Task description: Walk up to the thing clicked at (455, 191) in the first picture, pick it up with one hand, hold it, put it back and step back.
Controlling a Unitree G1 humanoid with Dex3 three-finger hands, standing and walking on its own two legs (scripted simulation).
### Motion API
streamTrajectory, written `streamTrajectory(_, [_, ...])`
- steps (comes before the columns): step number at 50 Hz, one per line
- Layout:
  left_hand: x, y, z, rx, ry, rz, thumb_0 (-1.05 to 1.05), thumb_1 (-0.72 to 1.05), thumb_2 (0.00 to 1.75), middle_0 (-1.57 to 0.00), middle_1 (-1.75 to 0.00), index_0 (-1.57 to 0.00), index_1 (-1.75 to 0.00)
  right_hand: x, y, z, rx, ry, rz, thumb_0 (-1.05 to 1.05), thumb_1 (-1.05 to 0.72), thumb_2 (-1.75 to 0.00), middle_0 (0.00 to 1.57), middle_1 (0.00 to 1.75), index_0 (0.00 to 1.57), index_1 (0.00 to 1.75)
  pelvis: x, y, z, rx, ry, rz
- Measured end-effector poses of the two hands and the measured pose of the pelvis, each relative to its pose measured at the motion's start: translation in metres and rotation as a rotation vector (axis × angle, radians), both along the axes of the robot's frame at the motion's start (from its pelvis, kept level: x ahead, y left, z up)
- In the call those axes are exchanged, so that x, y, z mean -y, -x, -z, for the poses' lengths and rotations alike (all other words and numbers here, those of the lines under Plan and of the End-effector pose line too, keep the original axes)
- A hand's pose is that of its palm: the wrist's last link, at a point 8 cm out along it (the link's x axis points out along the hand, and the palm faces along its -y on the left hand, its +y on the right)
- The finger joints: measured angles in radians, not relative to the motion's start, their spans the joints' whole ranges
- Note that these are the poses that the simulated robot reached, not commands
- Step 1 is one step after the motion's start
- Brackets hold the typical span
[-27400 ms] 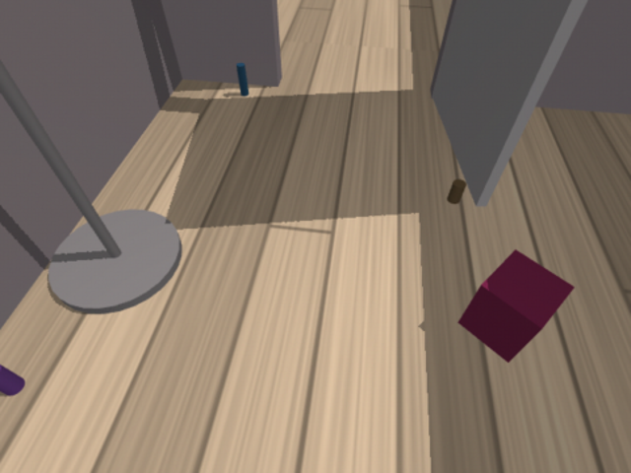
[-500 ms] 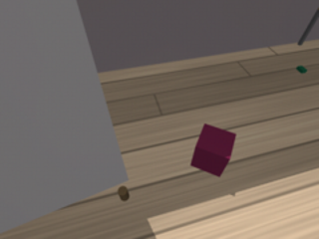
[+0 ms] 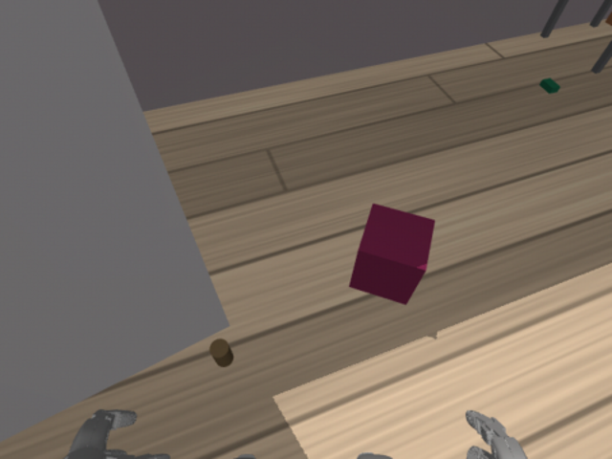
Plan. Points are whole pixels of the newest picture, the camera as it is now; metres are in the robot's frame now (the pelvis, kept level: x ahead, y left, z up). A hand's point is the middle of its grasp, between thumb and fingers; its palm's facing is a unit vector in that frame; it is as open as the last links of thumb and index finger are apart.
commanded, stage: rise first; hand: left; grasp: from above
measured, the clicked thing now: (222, 353) +0.47 +0.24 -0.70
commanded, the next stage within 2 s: none
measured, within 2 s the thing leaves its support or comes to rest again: neither
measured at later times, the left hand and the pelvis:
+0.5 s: hand out of the picture +0.13 +0.26 -0.19, palm faces -0.12 -0.89 -0.44, open 13.9 cm; pelvis +0.00 +0.01 -0.06, yaw +0 degrees
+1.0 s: hand out of the picture +0.13 +0.27 -0.25, palm faces -0.25 -0.80 -0.55, open 13.9 cm; pelvis -0.03 +0.00 -0.11, yaw +0 degrees
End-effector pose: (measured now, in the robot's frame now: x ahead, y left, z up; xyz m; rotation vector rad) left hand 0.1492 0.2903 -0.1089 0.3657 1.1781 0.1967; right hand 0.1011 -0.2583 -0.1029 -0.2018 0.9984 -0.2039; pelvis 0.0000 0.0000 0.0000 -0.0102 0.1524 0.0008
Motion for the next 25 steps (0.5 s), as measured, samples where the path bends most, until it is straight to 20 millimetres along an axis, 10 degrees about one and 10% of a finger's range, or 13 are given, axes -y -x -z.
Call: streamTrajectory(25, [-0.007, 0.018, 0.042, 0.016, -0.066, 0.095, -0.01, -0.49, 0.92, -0.11, -1.06, -0.12, -1.05, -0.026, -0.055, 0.029, 0.206, 0.054, -0.084, 0.01, -0.91, -0.9, 0.2, 0.3, 0.2, 0.3, -0.011, 0.002, 0.058, -0.144, 0.033, -0.007])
